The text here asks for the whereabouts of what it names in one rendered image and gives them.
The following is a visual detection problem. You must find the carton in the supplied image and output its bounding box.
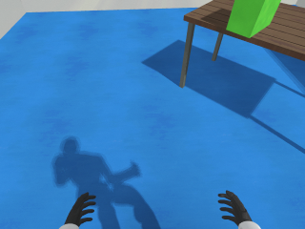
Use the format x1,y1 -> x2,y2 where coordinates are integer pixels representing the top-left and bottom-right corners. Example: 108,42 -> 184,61
226,0 -> 281,38

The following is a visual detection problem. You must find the robot right hand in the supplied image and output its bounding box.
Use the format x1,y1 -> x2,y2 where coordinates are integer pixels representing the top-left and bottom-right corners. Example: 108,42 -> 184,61
218,190 -> 252,226

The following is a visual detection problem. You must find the table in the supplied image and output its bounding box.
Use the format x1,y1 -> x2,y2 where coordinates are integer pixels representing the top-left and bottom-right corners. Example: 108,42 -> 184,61
179,0 -> 305,88

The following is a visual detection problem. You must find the robot left hand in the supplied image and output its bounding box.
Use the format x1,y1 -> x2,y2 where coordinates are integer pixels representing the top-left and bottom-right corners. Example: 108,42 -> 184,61
64,192 -> 96,227

